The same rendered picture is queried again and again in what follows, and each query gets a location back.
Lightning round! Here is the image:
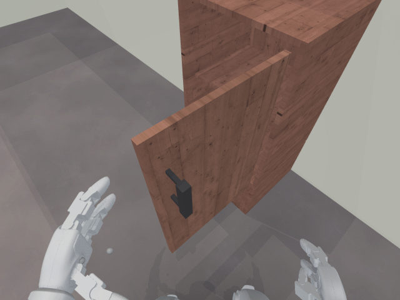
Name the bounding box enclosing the right robot shin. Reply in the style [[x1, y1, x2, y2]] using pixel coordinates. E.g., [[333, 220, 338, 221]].
[[242, 285, 254, 290]]

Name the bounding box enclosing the handle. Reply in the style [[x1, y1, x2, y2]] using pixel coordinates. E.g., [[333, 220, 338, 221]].
[[165, 169, 193, 219]]

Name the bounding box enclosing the right robot hand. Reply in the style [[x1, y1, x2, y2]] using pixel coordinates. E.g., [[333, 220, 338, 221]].
[[295, 239, 347, 300]]

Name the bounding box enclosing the left robot hand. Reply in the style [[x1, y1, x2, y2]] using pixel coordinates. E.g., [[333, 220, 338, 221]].
[[39, 176, 128, 300]]

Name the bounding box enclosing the cupboard door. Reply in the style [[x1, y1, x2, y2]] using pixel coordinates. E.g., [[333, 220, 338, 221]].
[[131, 50, 291, 253]]

